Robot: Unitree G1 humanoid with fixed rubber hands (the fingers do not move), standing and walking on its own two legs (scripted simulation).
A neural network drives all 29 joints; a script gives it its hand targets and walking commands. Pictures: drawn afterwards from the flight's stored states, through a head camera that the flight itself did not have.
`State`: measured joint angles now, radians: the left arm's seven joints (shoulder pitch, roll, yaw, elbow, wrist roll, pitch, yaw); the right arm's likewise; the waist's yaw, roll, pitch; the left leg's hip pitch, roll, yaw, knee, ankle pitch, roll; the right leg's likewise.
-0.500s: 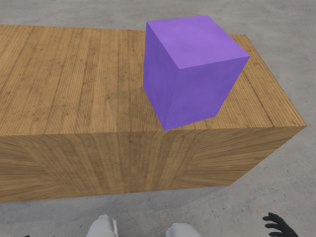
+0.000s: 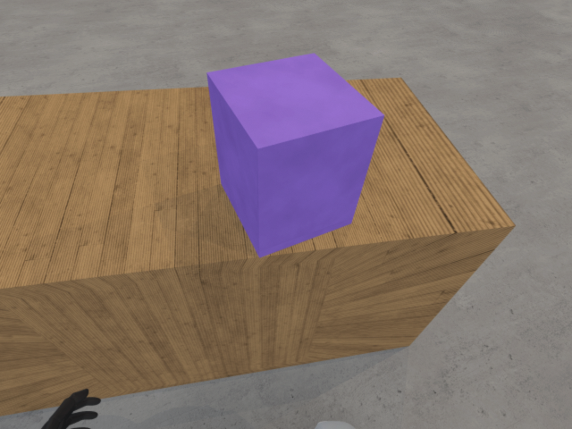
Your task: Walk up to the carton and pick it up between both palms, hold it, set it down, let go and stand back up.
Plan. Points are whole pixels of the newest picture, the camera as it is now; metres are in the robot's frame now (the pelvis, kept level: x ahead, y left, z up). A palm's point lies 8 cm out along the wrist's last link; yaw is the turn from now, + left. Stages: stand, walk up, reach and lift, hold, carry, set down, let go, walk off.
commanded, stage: walk up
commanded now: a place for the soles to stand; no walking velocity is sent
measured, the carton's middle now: (286, 156) +0.55 -0.03 +0.06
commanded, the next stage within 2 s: none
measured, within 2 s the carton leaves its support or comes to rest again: neither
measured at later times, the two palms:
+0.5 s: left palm out of the picture +0.12 +0.29 -0.07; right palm out of the picture +0.13 -0.31 -0.07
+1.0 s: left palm out of the picture +0.09 +0.30 -0.08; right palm out of the picture +0.11 -0.34 -0.07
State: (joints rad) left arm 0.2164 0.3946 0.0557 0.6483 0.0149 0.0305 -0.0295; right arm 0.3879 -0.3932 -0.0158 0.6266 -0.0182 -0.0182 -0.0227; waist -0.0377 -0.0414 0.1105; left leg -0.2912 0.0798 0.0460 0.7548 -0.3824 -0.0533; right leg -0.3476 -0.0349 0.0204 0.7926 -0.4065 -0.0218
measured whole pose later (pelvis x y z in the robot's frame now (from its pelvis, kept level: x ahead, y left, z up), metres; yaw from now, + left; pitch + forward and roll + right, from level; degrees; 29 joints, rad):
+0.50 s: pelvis +0.02 -0.01 +0.02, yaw +5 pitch -4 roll +0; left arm 0.10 0.38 0.00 0.86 -0.01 0.01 -0.03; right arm 0.21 -0.40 -0.01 0.85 0.02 -0.01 -0.01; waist 0.00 0.01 0.11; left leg -0.20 0.03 -0.07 0.55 -0.28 -0.05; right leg -0.20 -0.04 -0.08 0.56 -0.28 0.00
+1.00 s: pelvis +0.04 -0.03 +0.03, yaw +6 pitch -3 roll +2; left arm 0.19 0.42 0.14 0.90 0.05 0.04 -0.09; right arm 0.30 -0.36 -0.06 0.90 -0.05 -0.05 -0.05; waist -0.01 -0.07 0.09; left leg -0.16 0.02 -0.08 0.48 -0.29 -0.02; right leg -0.39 -0.05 0.02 0.85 -0.47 -0.02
